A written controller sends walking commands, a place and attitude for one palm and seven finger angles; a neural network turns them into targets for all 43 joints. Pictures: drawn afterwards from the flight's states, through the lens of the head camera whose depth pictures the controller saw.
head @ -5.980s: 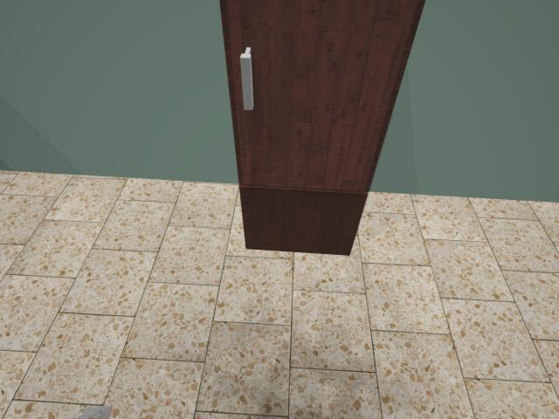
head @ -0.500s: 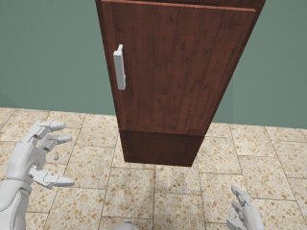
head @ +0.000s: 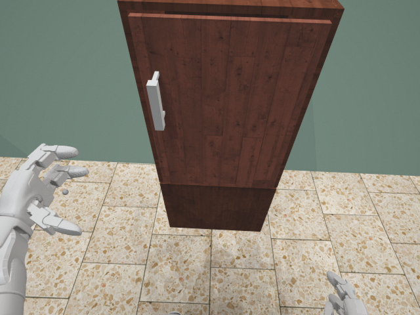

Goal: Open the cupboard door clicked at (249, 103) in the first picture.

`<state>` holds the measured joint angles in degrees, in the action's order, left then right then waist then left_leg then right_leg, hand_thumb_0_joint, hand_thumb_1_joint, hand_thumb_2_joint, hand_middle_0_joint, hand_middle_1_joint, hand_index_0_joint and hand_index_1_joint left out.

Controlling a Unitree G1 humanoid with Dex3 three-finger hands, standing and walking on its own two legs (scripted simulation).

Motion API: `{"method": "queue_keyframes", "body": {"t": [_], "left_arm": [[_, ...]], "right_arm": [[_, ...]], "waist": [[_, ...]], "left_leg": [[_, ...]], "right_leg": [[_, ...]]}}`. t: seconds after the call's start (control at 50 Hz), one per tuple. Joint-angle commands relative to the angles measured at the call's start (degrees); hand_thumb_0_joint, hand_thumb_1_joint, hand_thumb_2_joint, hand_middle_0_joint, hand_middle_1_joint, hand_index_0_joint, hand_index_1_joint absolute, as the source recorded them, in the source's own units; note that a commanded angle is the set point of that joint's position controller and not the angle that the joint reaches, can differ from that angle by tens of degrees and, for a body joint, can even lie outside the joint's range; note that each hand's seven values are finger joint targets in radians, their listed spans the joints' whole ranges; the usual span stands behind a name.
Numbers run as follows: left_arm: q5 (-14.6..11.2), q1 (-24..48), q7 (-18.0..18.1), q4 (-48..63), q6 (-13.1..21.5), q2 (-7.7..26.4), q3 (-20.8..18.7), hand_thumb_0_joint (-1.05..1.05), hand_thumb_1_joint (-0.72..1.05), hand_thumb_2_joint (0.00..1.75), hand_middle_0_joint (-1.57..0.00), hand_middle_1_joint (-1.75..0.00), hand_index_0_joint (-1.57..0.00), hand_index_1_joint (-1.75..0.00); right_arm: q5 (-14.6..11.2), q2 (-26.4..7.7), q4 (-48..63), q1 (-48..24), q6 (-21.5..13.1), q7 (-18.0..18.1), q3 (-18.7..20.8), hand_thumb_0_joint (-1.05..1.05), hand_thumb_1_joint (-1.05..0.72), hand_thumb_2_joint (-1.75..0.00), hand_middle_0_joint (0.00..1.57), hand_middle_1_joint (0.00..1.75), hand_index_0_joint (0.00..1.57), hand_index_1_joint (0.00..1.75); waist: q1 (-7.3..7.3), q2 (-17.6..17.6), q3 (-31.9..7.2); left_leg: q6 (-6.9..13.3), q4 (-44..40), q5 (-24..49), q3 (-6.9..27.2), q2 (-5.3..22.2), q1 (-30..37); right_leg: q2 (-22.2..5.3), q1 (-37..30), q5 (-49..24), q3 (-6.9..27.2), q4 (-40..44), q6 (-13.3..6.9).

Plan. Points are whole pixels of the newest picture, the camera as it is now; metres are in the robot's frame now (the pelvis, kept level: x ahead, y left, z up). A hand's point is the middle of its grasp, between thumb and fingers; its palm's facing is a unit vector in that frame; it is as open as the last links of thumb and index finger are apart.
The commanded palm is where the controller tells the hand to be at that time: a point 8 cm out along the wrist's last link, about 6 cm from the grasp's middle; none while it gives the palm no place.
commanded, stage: raise the hand with hooked fingers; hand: left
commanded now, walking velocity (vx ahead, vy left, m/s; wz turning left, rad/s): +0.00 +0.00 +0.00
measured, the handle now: (158, 101) +0.58 +0.17 +0.08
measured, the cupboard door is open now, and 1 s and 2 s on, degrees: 0 0 0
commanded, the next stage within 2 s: move the hooked fingers beside the handle in 0.36 s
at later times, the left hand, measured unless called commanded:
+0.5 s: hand (78, 192) +0.29 +0.25 +0.10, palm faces +0.03 -1.00 -0.01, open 14.0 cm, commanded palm +0.27 +0.30 +0.10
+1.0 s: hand (99, 163) +0.36 +0.24 +0.10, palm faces +0.00 -1.00 +0.00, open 14.0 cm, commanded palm +0.34 +0.29 +0.10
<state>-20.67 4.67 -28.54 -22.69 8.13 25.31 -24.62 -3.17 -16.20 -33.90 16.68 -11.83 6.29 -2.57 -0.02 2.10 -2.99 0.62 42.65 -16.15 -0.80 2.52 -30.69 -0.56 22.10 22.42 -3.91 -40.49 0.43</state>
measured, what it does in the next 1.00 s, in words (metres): stands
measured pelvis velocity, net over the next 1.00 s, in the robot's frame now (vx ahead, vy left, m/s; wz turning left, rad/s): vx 0.00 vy -0.01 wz -0.01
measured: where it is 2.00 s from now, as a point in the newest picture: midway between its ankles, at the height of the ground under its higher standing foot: outside the picture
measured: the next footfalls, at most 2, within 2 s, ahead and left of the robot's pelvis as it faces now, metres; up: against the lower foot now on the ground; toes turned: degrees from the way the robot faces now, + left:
none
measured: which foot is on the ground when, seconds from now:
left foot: down 0.00-1.00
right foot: down 0.00-1.00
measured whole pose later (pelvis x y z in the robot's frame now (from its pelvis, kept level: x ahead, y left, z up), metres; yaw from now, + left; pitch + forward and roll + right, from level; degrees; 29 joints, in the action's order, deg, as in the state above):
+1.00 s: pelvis +0.00 -0.01 -0.01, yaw -1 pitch +7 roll -2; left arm -16.5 20.6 -25.1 -37.9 11.9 24.7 -22.4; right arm -2.9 -16.2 -34.9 17.7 -7.5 5.6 -2.1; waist -1.4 1.9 -3.0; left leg 0.0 44.4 -16.8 -1.1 3.0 -34.4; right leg -0.2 26.6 23.6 -3.4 -43.5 -0.2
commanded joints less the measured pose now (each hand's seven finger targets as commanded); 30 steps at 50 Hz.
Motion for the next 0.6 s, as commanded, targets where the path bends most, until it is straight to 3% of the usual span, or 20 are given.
{"method": "queue_keyframes", "body": {"t": [0.0,0.12,0.2,0.38,0.42,0.44,0.48,0.5,0.52,0.58], "left_arm": [[-1.53,12.39,-0.02,11.72,3.71,14.53,-5.21,0.0,-0.5,0.3,-0.3,-1.2,-0.3,-1.2],[-0.77,13.62,1.37,14.63,6.17,15.69,-6.39,0.0,-0.5,0.3,-0.3,-1.2,-0.3,-1.2],[-1.3,13.12,0.87,11.92,5.91,14.05,-5.14,0.0,-0.5,0.3,-0.3,-1.2,-0.3,-1.2],[-1.5,13.55,0.14,11.34,5.68,14.05,-5.18,0.0,-0.5,0.3,-0.3,-1.2,-0.3,-1.2],[-1.83,13.39,0.04,9.94,5.48,14.09,-5.4,0.0,-0.5,0.3,-0.3,-1.2,-0.3,-1.2],[-1.61,13.6,0.01,10.07,5.61,13.9,-5.14,0.0,-0.5,0.3,-0.3,-1.2,-0.3,-1.2],[-1.28,15.99,0.18,9.89,5.56,13.7,-4.44,0.0,-0.5,0.3,-0.3,-1.2,-0.3,-1.2],[-1.1,18.32,0.47,9.02,5.56,14.56,-4.51,0.0,-0.5,0.3,-0.3,-1.2,-0.3,-1.2],[-0.73,20.62,0.52,8.01,5.49,13.41,-3.1,0.0,-0.5,0.3,-0.3,-1.2,-0.3,-1.2],[0.07,24.45,0.99,6.3,6.02,14.61,-3.31,0.0,-0.5,0.3,-0.3,-1.2,-0.3,-1.2]], "right_arm": [[-0.1,-7.64,9.08,-3.66,-2.87,0.28,3.37,0.0,-0.9,-0.9,0.2,0.3,0.2,0.3],[-0.03,-7.36,8.91,-3.61,-2.87,0.29,3.57,0.0,-0.9,-0.9,0.2,0.3,0.2,0.3],[-0.12,-7.33,8.55,-3.36,-2.73,0.48,3.33,0.0,-0.9,-0.9,0.2,0.3,0.2,0.3],[-0.27,-7.12,8.4,-3.83,-2.53,0.47,3.41,0.0,-0.9,-0.9,0.2,0.3,0.2,0.3],[-0.25,-7.3,8.5,-3.92,-2.39,0.46,3.39,0.0,-0.9,-0.9,0.2,0.3,0.2,0.3],[-0.26,-7.24,8.38,-3.9,-2.33,0.41,3.38,0.0,-0.9,-0.9,0.2,0.3,0.2,0.3],[-0.3,-7.24,8.26,-3.88,-2.15,0.48,3.32,0.0,-0.9,-0.9,0.2,0.3,0.2,0.3],[-0.21,-7.48,7.88,-3.61,-1.95,0.67,3.31,0.0,-0.9,-0.9,0.2,0.3,0.2,0.3],[-0.31,-7.45,7.75,-3.79,-1.87,0.75,3.16,0.0,-0.9,-0.9,0.2,0.3,0.2,0.3],[-0.21,-7.56,7.06,-3.16,-1.66,1.02,3.3,0.0,-0.9,-0.9,0.2,0.3,0.2,0.3]], "waist": [[1.01,1.79,-10.58],[0.8,4.19,-13.2],[0.57,1.68,-10.95],[0.68,2.08,-12.31],[0.55,-0.31,-11.56],[0.69,1.08,-11.45],[0.13,1.62,-10.93],[-0.33,-0.17,-10.05],[-0.75,1.06,-9.78],[-0.81,1.64,-12.17]], "left_leg": [[1.07,-6.19,4.94,1.96,-2.41,12.97],[1.21,-5.82,6.39,1.39,-2.32,14.95],[1.25,-5.86,5.31,1.45,-2.36,13.38],[1.24,-5.05,6.83,0.92,-2.49,13.78],[1.34,-4.67,6.52,0.77,-2.51,12.51],[1.27,-4.79,6.64,0.79,-2.52,12.72],[1.29,-4.75,5.86,0.95,-2.57,12.76],[1.36,-4.47,5.42,1.07,-2.47,12.03],[1.28,-4.64,4.65,1.21,-2.54,12.04],[1.32,-4.37,4.46,1.48,-2.52,13.08]], "right_leg": [[2.66,3.83,-9.28,0.99,6.99,-1.53],[2.55,3.49,-10.84,1.61,6.59,-1.27],[2.63,3.73,-10.36,1.62,6.89,-1.09],[2.12,3.4,-13.2,2.27,6.65,-0.69],[2.1,3.41,-13.33,2.81,6.75,-0.43],[2.04,3.53,-13.42,2.66,6.59,-0.52],[2.08,4.55,-12.59,2.54,6.64,-0.54],[2.2,4.84,-11.85,2.75,6.7,-0.52],[2.15,5.81,-11.08,2.66,6.67,-0.56],[1.98,5.71,-10.42,2.79,6.49,-0.73]]}}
